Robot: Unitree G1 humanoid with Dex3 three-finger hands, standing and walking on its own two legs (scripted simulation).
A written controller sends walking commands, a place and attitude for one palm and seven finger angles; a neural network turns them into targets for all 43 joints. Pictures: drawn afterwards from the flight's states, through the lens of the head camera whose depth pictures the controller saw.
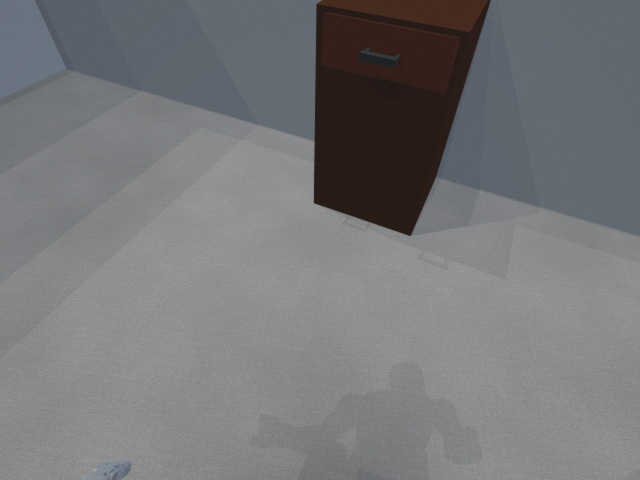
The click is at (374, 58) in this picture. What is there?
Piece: drawer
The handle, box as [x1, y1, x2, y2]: [359, 47, 400, 67]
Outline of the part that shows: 359,52 360,60 392,67 396,65 396,62 400,57 400,54 397,54 395,57 370,52 369,48 367,47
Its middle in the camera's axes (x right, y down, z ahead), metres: +0.18 -0.57 +1.20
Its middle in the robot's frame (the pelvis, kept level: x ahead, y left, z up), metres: +1.29 -0.13 -0.03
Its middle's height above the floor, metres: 0.74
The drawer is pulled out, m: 0.00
